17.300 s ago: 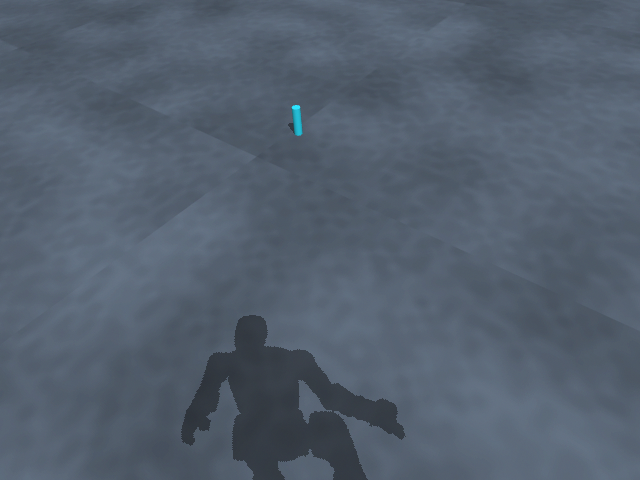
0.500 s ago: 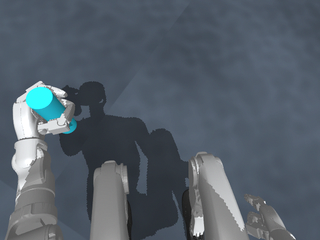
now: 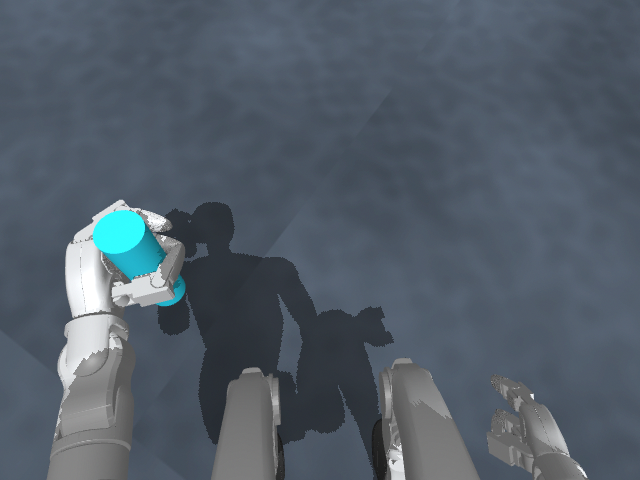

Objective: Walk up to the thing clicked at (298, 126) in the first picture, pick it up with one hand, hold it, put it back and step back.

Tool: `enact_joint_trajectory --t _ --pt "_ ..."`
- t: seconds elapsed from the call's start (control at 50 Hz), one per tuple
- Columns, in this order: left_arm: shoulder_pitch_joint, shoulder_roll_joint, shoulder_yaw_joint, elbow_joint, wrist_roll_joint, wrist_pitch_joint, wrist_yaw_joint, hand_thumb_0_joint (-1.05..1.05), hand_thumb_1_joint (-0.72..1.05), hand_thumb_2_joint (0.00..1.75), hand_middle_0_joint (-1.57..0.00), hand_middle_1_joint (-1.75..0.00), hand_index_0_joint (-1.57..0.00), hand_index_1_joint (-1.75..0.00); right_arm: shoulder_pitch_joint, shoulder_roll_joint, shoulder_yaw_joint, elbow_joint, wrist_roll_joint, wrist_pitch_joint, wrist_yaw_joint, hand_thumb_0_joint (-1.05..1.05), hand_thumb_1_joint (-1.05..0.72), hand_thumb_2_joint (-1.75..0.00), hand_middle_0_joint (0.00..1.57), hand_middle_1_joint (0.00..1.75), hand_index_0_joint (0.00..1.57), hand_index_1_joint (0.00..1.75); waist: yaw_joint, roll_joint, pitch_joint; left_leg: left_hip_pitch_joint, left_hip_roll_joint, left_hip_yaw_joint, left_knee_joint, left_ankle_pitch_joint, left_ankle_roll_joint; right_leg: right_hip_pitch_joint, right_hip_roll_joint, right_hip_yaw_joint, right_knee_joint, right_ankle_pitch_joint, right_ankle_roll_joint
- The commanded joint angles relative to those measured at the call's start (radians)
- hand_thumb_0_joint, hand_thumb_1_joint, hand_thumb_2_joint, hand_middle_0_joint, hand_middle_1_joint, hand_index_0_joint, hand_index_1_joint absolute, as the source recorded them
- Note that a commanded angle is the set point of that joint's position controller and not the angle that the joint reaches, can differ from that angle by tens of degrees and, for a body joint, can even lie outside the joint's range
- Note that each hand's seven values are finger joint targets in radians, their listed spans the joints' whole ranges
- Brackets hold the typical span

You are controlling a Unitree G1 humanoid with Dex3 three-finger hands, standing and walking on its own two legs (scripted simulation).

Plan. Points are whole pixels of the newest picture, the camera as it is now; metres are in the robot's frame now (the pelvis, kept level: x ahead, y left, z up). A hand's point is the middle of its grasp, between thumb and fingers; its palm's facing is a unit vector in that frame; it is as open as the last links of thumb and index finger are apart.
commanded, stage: lift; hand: left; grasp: from the side
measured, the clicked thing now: (147, 265) +0.38 +0.22 +0.01
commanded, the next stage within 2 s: hold in 1.24 s
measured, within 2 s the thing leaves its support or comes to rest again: neither
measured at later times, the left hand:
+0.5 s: hand (116, 206) +0.38 +0.19 +0.14, palm faces +0.15 -0.99 -0.04, open 6.2 cm
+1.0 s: hand (113, 165) +0.39 +0.17 +0.19, palm faces +0.16 -0.99 -0.03, open 6.2 cm
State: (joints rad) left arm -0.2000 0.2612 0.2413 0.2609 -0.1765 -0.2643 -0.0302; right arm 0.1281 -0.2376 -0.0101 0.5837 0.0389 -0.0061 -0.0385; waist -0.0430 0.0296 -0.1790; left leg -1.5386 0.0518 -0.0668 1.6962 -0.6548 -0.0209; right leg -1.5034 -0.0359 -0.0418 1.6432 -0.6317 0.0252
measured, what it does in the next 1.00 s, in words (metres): rises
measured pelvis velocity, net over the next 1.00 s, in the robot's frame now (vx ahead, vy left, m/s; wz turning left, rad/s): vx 0.05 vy -0.01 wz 0.03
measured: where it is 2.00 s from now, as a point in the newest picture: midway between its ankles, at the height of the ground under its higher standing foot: outside the picture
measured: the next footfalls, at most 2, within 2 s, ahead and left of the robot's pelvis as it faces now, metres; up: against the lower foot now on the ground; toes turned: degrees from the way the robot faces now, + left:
none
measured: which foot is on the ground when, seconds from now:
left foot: down 0.00-1.00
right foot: down 0.00-1.00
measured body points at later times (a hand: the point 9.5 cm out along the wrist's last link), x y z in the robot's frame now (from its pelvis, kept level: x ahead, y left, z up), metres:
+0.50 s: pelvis +0.03 +0.00 +0.11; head +0.12 +0.02 +0.55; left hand +0.37 +0.25 +0.14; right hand +0.17 -0.24 +0.00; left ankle +0.05 +0.13 -0.52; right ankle +0.06 -0.14 -0.52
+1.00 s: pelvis +0.05 -0.01 +0.15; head +0.12 +0.01 +0.60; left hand +0.37 +0.23 +0.19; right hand +0.19 -0.25 +0.04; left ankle +0.05 +0.13 -0.52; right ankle +0.06 -0.14 -0.52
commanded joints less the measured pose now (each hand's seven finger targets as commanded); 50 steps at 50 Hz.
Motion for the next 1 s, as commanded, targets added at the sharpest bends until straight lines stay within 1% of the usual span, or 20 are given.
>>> enact_joint_trajectory --t 0.0,0.02,0.08,0.12,0.16,0.24,0.28,0.42,0.46,0.48,0.54,0.6,0.62,0.66,0.7,0.74,0.8,0.86,0.92,0.98 --pt "-0.218 0.16 0.037 -0.27 -0.01 -0.081 0.027 0.0 0.51 1.22 -1.24 -1.32 -1.26 -1.3 0.073 -0.143 -0.06 -0.091 -0.003 -0.052 -0.022 0.0 -0.89 -0.89 0.2 0.3 0.2 0.3 -0.021 0.053 -0.481 0.481 -0.035 0.004 -0.321 0.241 0.037 0.391 0.037 0.003 -0.309 0.266 -0.045" --pt "-0.251 0.163 0.034 -0.263 -0.009 -0.081 0.028 0.0 0.5 1.22 -1.24 -1.32 -1.26 -1.31 0.074 -0.144 -0.057 -0.085 -0.003 -0.055 -0.023 0.0 -0.88 -0.89 0.2 0.3 0.2 0.3 -0.027 0.045 -0.456 0.493 -0.034 0.003 -0.345 0.221 0.038 0.403 0.038 0.004 -0.334 0.251 -0.045" --pt "-0.236 0.162 0.035 -0.234 -0.002 -0.083 0.028 0.0 0.5 1.22 -1.25 -1.33 -1.27 -1.31 0.086 -0.139 -0.054 -0.078 -0.007 -0.061 -0.024 0.0 -0.88 -0.89 0.2 0.3 0.2 0.3 -0.011 0.065 -0.435 0.572 -0.032 0.001 -0.401 0.284 0.032 0.456 0.037 0.0 -0.376 0.3 -0.047" --pt "-0.226 0.13 0.0 -0.221 -0.004 -0.087 0.021 0.0 0.49 1.23 -1.25 -1.33 -1.27 -1.32 0.09 -0.135 -0.049 -0.08 -0.008 -0.066 -0.021 0.0 -0.88 -0.89 0.2 0.3 0.2 0.3 -0.009 0.07 -0.414 0.626 -0.03 0.001 -0.438 0.309 0.027 0.493 0.038 -0.005 -0.41 0.319 -0.047" --pt "-0.229 0.14 -0.001 -0.192 0.007 -0.088 0.019 0.0 0.5 1.21 -1.25 -1.31 -1.27 -1.3 0.097 -0.137 -0.051 -0.071 -0.012 -0.068 -0.018 0.0 -0.88 -0.89 0.2 0.3 0.2 0.3 -0.01 0.083 -0.392 0.661 -0.029 0.0 -0.475 0.325 0.024 0.517 0.04 -0.009 -0.438 0.328 -0.049" --pt "-0.232 0.124 -0.004 -0.168 0.0 -0.099 0.012 0.0 0.48 1.22 -1.27 -1.32 -1.29 -1.31 0.1 -0.134 -0.046 -0.069 -0.013 -0.073 -0.012 0.0 -0.88 -0.89 0.2 0.3 0.2 0.3 -0.003 0.073 -0.359 0.731 -0.026 0.006 -0.531 0.369 0.021 0.584 0.039 -0.012 -0.497 0.363 -0.048" --pt "-0.218 0.124 0.002 -0.162 0.004 -0.106 0.015 0.0 0.48 1.21 -1.27 -1.32 -1.28 -1.31 0.101 -0.131 -0.047 -0.069 -0.016 -0.074 -0.008 0.0 -0.89 -0.89 0.2 0.3 0.2 0.3 0.013 0.077 -0.346 0.754 -0.025 0.002 -0.566 0.361 0.018 0.605 0.039 -0.014 -0.519 0.353 -0.048" --pt "-0.216 0.097 -0.023 -0.135 0.01 -0.133 0.021 0.0 0.5 1.22 -1.26 -1.31 -1.27 -1.3 0.098 -0.125 -0.044 -0.079 -0.023 -0.071 -0.006 0.0 -0.89 -0.89 0.2 0.3 0.2 0.3 -0.001 0.034 -0.302 0.799 -0.03 0.018 -0.655 0.333 0.023 0.708 0.042 -0.014 -0.611 0.349 -0.043" --pt "-0.257 0.109 -0.019 -0.174 0.012 -0.147 0.022 0.0 0.51 1.21 -1.26 -1.3 -1.27 -1.3 0.093 -0.126 -0.044 -0.075 -0.025 -0.074 -0.006 0.0 -0.89 -0.89 0.2 0.3 0.2 0.3 0.004 0.048 -0.303 0.824 -0.03 0.022 -0.674 0.323 0.022 0.723 0.041 -0.01 -0.626 0.343 -0.042" --pt "-0.252 0.106 -0.032 -0.185 0.016 -0.148 0.025 0.0 0.5 1.21 -1.25 -1.3 -1.26 -1.29 0.1 -0.123 -0.042 -0.076 -0.026 -0.073 -0.008 0.0 -0.89 -0.89 0.2 0.3 0.2 0.3 0.002 0.056 -0.34 0.849 -0.031 0.025 -0.674 0.357 0.021 0.753 0.04 -0.009 -0.633 0.373 -0.042" --pt "-0.23 0.093 -0.026 -0.18 0.006 -0.149 0.027 0.0 0.51 1.22 -1.26 -1.31 -1.27 -1.3 0.106 -0.122 -0.041 -0.078 -0.027 -0.069 -0.008 0.0 -0.89 -0.89 0.2 0.3 0.2 0.3 0.008 0.037 -0.312 0.872 -0.032 0.022 -0.71 0.367 0.02 0.786 0.045 -0.014 -0.66 0.382 -0.043" --pt "-0.236 0.066 -0.057 -0.158 0.009 -0.149 0.026 0.0 0.53 1.23 -1.26 -1.31 -1.27 -1.31 0.108 -0.123 -0.042 -0.068 -0.028 -0.07 -0.011 0.0 -0.89 -0.89 0.2 0.3 0.2 0.3 -0.003 0.029 -0.291 0.913 -0.028 0.025 -0.73 0.394 0.017 0.8 0.045 -0.014 -0.685 0.405 -0.042" --pt "-0.243 0.088 -0.036 -0.161 0.011 -0.149 0.027 0.0 0.54 1.23 -1.26 -1.31 -1.27 -1.3 0.11 -0.117 -0.04 -0.066 -0.03 -0.068 -0.011 0.0 -0.89 -0.89 0.2 0.3 0.2 0.3 0.001 0.03 -0.275 0.898 -0.031 0.028 -0.735 0.398 0.019 0.818 0.045 -0.013 -0.695 0.411 -0.04" --pt "-0.226 0.08 -0.033 -0.128 0.014 -0.148 0.03 0.0 0.5 1.22 -1.25 -1.3 -1.26 -1.3 0.098 -0.115 -0.04 -0.065 -0.03 -0.067 -0.011 0.0 -0.89 -0.89 0.2 0.3 0.2 0.3 0.004 0.007 -0.239 0.89 -0.032 0.031 -0.758 0.361 0.023 0.834 0.043 -0.009 -0.718 0.383 -0.037" --pt "-0.217 0.074 -0.037 -0.146 0.013 -0.156 0.03 0.0 0.5 1.22 -1.24 -1.3 -1.25 -1.29 0.099 -0.113 -0.04 -0.069 -0.032 -0.065 -0.009 0.0 -0.89 -0.89 0.2 0.3 0.2 0.3 0.014 0.03 -0.262 0.926 -0.033 0.035 -0.773 0.386 0.017 0.859 0.042 -0.009 -0.726 0.401 -0.039" --pt "-0.228 0.06 -0.048 -0.146 0.009 -0.154 0.028 0.0 0.5 1.23 -1.24 -1.3 -1.25 -1.3 0.108 -0.116 -0.042 -0.069 -0.032 -0.062 -0.011 0.0 -0.89 -0.89 0.2 0.3 0.2 0.3 0.004 0.018 -0.277 0.95 -0.033 0.037 -0.779 0.428 0.018 0.888 0.044 -0.01 -0.74 0.445 -0.037" --pt "-0.214 0.08 -0.024 -0.132 0.009 -0.157 0.026 0.0 0.53 1.22 -1.22 -1.29 -1.24 -1.29 0.105 -0.103 -0.037 -0.061 -0.034 -0.058 -0.012 0.0 -0.89 -0.89 0.2 0.3 0.2 0.3 0.014 0.005 -0.262 0.933 -0.039 0.053 -0.778 0.46 0.025 0.945 0.04 0.004 -0.764 0.496 -0.029" --pt "-0.245 0.059 -0.051 -0.14 0.018 -0.165 0.028 0.0 0.49 1.23 -1.23 -1.3 -1.24 -1.3 0.096 -0.104 -0.039 -0.061 -0.037 -0.055 -0.009 0.0 -0.89 -0.9 0.2 0.3 0.2 0.3 0.005 0.027 -0.228 0.968 -0.039 0.055 -0.804 0.427 0.022 0.928 0.039 0.005 -0.785 0.461 -0.032" --pt "-0.227 0.068 -0.03 -0.134 0.015 -0.167 0.035 0.0 0.51 1.22 -1.22 -1.28 -1.23 -1.28 0.096 -0.109 -0.043 -0.063 -0.037 -0.055 -0.008 0.0 -0.89 -0.9 0.2 0.3 0.2 0.3 0.014 0.016 -0.246 0.989 -0.036 0.054 -0.825 0.442 0.019 0.964 0.04 0.0 -0.795 0.473 -0.031" --pt "-0.223 0.055 -0.046 -0.133 0.01 -0.17 0.028 0.0 0.52 1.22 -1.22 -1.28 -1.23 -1.28 0.084 -0.108 -0.041 -0.069 -0.036 -0.054 -0.007 0.0 -0.89 -0.89 0.2 0.3 0.2 0.3 0.005 -0.001 -0.225 0.99 -0.04 0.059 -0.836 0.44 0.023 0.993 0.04 0.004 -0.815 0.48 -0.026"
